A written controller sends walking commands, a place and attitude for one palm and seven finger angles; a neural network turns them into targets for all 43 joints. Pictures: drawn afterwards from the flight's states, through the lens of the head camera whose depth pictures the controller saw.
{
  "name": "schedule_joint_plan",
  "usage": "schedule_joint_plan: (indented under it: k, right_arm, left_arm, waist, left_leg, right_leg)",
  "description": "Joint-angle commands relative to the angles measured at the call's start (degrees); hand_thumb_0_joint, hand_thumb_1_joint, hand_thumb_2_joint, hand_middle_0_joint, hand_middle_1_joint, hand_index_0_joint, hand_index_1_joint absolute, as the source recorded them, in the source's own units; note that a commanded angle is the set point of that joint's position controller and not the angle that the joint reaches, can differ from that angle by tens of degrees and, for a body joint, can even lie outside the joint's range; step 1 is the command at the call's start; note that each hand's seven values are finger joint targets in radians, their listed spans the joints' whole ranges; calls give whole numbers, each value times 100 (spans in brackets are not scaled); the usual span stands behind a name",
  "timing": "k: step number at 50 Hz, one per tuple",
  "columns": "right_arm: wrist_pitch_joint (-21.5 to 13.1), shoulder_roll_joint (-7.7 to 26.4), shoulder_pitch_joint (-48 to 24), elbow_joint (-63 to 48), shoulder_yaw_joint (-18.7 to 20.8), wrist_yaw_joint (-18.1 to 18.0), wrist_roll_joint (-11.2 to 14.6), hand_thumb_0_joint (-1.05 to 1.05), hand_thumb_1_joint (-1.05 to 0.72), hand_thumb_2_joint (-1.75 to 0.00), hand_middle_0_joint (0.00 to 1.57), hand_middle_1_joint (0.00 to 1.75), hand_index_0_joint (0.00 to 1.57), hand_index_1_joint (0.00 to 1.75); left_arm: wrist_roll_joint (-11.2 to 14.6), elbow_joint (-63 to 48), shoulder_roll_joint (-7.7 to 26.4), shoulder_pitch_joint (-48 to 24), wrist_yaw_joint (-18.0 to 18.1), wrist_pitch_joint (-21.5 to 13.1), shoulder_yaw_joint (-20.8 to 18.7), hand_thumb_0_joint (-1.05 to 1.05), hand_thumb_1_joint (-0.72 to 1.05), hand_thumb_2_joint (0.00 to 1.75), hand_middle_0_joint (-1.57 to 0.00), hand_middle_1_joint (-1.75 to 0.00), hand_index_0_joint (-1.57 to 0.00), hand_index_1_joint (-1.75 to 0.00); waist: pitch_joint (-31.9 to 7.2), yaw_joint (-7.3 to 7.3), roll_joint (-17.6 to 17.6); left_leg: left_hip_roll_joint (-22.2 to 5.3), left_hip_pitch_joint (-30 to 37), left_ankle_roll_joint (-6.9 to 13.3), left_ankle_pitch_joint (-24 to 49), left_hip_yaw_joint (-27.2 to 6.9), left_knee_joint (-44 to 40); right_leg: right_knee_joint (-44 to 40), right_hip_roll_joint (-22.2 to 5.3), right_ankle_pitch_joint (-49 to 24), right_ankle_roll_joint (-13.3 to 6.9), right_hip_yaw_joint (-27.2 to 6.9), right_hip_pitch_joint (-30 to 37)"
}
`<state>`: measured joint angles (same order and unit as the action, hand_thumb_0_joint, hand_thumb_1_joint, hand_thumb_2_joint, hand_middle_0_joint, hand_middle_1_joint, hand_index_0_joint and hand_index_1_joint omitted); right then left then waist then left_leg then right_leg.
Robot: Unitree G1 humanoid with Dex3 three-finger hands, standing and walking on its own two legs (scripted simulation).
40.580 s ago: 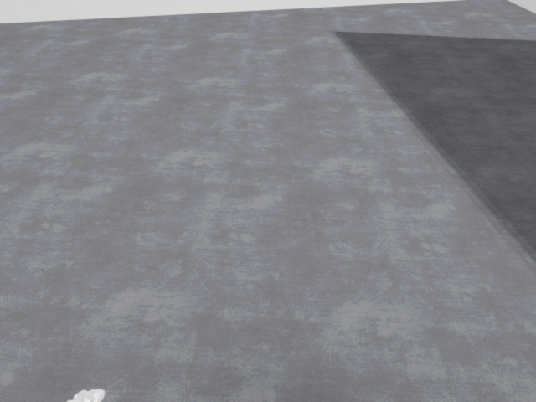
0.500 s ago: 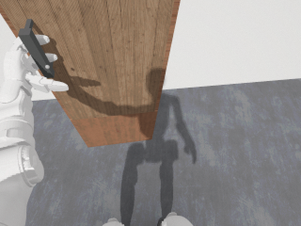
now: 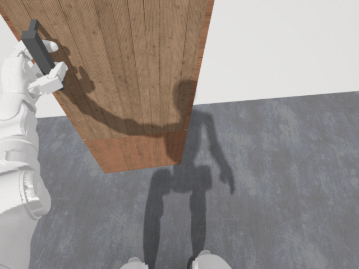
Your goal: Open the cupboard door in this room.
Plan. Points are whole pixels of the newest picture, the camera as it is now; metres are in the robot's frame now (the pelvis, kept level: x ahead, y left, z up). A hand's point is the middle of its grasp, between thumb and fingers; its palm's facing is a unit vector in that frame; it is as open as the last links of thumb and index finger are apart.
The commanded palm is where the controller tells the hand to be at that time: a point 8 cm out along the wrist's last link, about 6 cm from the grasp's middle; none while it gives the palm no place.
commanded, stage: close the thumb around the handle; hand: left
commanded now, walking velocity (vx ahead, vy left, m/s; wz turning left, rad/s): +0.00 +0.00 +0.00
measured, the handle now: (47, 57) +0.56 +0.25 +0.11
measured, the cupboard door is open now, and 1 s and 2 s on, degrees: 0 34 44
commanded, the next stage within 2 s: pull the door open along its arc in 0.14 s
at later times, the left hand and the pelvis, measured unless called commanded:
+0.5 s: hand (55, 81) +0.49 +0.22 +0.11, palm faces +0.08 -1.00 +0.00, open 6.0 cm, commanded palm +0.43 +0.27 +0.11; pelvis +0.00 +0.00 +0.00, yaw -1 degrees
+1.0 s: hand (100, 146) +0.33 +0.12 +0.12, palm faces +0.39 -0.92 +0.06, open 6.5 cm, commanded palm +0.25 +0.19 +0.11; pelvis +0.02 -0.01 +0.02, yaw +0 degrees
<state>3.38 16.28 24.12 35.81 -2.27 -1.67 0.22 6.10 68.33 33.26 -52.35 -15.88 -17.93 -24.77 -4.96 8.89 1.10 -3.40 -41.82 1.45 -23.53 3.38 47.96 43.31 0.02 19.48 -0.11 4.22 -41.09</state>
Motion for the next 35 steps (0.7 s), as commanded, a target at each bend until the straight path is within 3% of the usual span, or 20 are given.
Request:
schedule_joint_plan:
  k: [1, 2, 4, 5, 7, 10, 12, 13, 15, 19, 24, 26, 31, 34, 35]
  right_arm:
    - [-135, 1009, 905, -277, 385, -38, -58, 0, -90, -90, 20, 30, 20, 30]
    - [-131, 1022, 916, -245, 400, -40, -58, 0, -90, -90, 20, 30, 20, 30]
    - [-141, 987, 887, -239, 393, -18, -59, 0, -90, -90, 20, 30, 20, 30]
    - [-139, 1026, 930, -204, 396, -33, -64, 0, -90, -90, 20, 30, 20, 30]
    - [-141, 1019, 928, -200, 389, -35, -67, 0, -90, -90, 20, 30, 20, 30]
    - [-140, 1009, 911, -215, 356, -40, -59, 0, -90, -90, 20, 30, 20, 30]
    - [-148, 1014, 936, -234, 375, -53, -62, 0, -90, -90, 20, 30, 20, 30]
    - [-140, 1032, 935, -224, 370, -65, -64, 0, -90, -90, 20, 30, 20, 30]
    - [-139, 995, 901, -298, 361, -47, -51, 0, -90, -90, 20, 30, 20, 30]
    - [-115, 982, 805, -432, 380, -17, -34, 0, -90, -90, 20, 30, 20, 30]
    - [-92, 934, 562, -679, 421, 25, 49, 0, -90, -90, 20, 30, 20, 30]
    - [-102, 905, 423, -808, 433, 31, 91, 0, -90, -90, 20, 30, 20, 30]
    - [-228, 768, 69, -1039, 479, 94, 180, 0, -90, -90, 20, 30, 20, 30]
    - [-359, 692, -224, -1145, 481, 160, 213, 0, -90, -90, 20, 30, 20, 30]
    - [-466, 493, -504, -1200, 476, 203, 185, 0, -90, -90, 20, 30, 20, 30]
  left_arm:
    - [97, -1327, 1334, -2626, -35, -402, -17, 0, 90, 90, -40, -135, -40, -135]
    - [64, -1400, 1464, -2746, -19, -419, -69, 0, 90, 90, -40, -135, -40, -135]
    - [68, -1264, 1155, -2670, -10, -385, 122, 0, 90, 90, -40, -135, -40, -135]
    - [37, -1279, 1389, -2774, 27, -393, -9, 0, 90, 90, -40, -135, -40, -135]
    - [25, -1304, 1434, -2807, 42, -416, -37, 0, 90, 90, -40, -135, -40, -135]
    - [-3, -1117, 1417, -2819, -2, -354, 33, 0, 90, 90, -40, -135, -40, -135]
    - [-5, -1230, 1560, -2765, -8, -402, -92, 0, 90, 90, -40, -135, -40, -135]
    - [-26, -1177, 1846, -2741, -9, -401, -298, 0, 90, 90, -40, -135, -40, -135]
    - [21, -1166, 1630, -2460, -69, -392, -188, 0, 90, 90, -40, -135, -40, -135]
    - [167, -1579, 1604, -1917, -143, -455, -306, 0, 90, 90, -40, -135, -40, -135]
    - [434, -2149, 1251, -768, -174, -332, -295, 0, 90, 90, -40, -135, -40, -135]
    - [543, -2615, 1076, -247, -165, -268, -257, 0, 90, 90, -40, -135, -40, -135]
    - [820, -4004, 325, 1278, -45, -13, 36, 0, 90, 90, -40, -135, -40, -135]
    - [975, -4858, -205, 2353, 117, 171, 235, 0, 90, 90, -40, -135, -40, -135]
    - [1262, -5561, -428, 2250, 935, 237, -372, 0, 90, 90, -40, -135, -40, -135]
  waist:
    - [-2481, 41, 764]
    - [-2598, 60, 742]
    - [-2387, 92, 848]
    - [-2358, 120, 566]
    - [-2464, 109, 687]
    - [-2212, 133, 662]
    - [-2516, 70, 723]
    - [-2525, 37, 776]
    - [-2492, 2, 586]
    - [-2706, -219, 731]
    - [-2537, -438, 401]
    - [-2557, -559, 418]
    - [-2421, -764, 367]
    - [-2174, -888, 211]
    - [-2090, -1320, 65]
  left_leg:
    - [131, 1937, -18, 2548, -536, -412]
    - [112, 1995, -32, 2588, -571, -405]
    - [122, 1964, -33, 2433, -533, -411]
    - [107, 1863, -12, 2363, -569, -426]
    - [131, 1859, -1, 2406, -539, -417]
    - [156, 1605, 15, 2105, -505, -456]
    - [151, 1777, 6, 2352, -538, -422]
    - [147, 1746, 13, 2356, -501, -388]
    - [161, 1645, 20, 2367, -462, -415]
    - [152, 1822, -1, 2677, -419, -446]
    - [158, 1698, 29, 2742, -289, -583]
    - [172, 1743, 42, 2843, -267, -660]
    - [145, 2049, 31, 3483, -199, -784]
    - [159, 2071, 3, 3497, -145, -921]
    - [221, 1871, -82, 3335, -160, -973]
  right_leg:
    - [-271, 286, -1938, -84, -187, 857]
    - [-252, 282, -1947, -70, -186, 849]
    - [-309, 283, -1808, -68, -179, 702]
    - [-306, 286, -1792, -63, -178, 759]
    - [-303, 280, -1892, -62, -210, 839]
    - [-331, 272, -1769, -60, -222, 878]
    - [-280, 268, -1909, -75, -222, 944]
    - [-285, 266, -1959, -68, -252, 973]
    - [-286, 276, -2053, -63, -231, 1130]
    - [-245, 289, -2297, -87, -222, 1362]
    - [-320, 295, -2554, -82, -224, 1776]
    - [-328, 285, -2639, -107, -229, 1970]
    - [-394, 241, -3068, -96, -204, 2281]
    - [-452, 200, -3249, -78, -170, 2489]
    - [-519, 213, -3032, -67, -55, 2491]
